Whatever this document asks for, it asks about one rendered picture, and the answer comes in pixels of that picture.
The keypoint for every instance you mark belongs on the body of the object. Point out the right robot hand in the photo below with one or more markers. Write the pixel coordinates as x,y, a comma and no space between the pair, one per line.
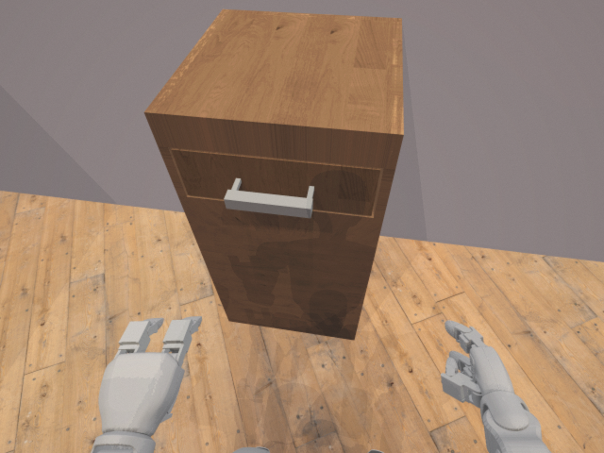
483,373

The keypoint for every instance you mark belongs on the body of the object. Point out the left robot hand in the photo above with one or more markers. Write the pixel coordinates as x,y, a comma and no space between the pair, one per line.
139,389

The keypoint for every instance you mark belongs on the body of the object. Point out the cabinet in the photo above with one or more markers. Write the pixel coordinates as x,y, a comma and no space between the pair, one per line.
316,87

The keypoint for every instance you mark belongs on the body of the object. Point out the robot left forearm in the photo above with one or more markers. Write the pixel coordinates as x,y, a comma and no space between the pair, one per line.
123,442

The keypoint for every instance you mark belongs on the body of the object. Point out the drawer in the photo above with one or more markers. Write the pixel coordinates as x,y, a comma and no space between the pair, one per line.
337,187

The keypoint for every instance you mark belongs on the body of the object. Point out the robot right forearm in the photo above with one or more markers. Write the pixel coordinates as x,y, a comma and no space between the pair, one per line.
509,426

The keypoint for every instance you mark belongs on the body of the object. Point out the handle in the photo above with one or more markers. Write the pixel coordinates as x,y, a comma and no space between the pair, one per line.
269,203

